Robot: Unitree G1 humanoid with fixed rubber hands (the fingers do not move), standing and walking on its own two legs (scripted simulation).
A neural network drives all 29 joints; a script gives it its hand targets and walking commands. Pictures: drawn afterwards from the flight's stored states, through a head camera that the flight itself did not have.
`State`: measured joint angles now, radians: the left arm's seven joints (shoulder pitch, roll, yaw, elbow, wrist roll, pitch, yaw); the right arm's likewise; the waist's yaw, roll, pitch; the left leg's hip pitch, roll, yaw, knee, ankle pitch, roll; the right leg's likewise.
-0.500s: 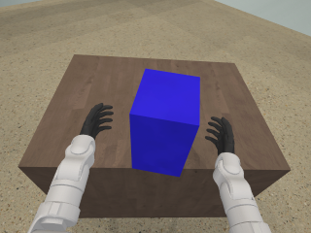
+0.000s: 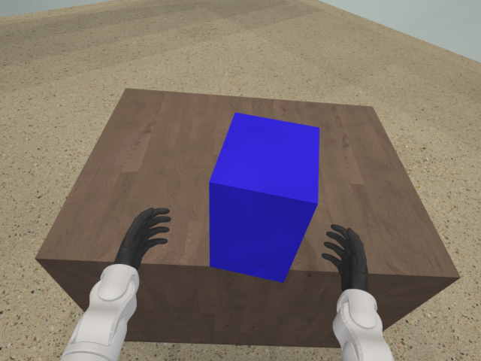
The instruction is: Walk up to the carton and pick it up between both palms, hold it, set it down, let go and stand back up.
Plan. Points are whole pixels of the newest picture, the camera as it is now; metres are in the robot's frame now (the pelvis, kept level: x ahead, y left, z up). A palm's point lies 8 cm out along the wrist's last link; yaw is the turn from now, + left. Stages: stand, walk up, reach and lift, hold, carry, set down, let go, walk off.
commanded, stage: set down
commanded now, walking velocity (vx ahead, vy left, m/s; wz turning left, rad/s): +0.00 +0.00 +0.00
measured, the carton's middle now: (260, 202) +0.42 -0.05 +0.01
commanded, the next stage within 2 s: let go in 1.32 s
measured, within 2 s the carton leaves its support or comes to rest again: neither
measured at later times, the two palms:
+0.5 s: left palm (117, 304) +0.22 +0.20 -0.03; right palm (342, 315) +0.21 -0.18 -0.03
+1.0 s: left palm (112, 321) +0.21 +0.21 -0.06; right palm (345, 333) +0.19 -0.19 -0.06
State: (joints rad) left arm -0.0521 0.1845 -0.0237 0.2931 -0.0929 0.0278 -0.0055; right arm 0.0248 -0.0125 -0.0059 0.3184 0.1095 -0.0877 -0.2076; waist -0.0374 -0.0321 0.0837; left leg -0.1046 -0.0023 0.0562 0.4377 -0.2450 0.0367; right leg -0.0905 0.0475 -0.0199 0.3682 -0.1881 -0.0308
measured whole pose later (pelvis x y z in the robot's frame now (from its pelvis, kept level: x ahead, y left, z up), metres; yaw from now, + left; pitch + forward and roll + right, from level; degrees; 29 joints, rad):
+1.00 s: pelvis +0.00 +0.00 -0.01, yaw +1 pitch -5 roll -1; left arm 0.09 0.22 -0.05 0.52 -0.07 -0.10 -0.03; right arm 0.13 -0.07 0.01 0.63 0.06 -0.29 -0.10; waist -0.01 0.01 0.13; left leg -0.15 0.00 0.04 0.52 -0.28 0.03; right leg -0.13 0.05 -0.04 0.44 -0.23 -0.03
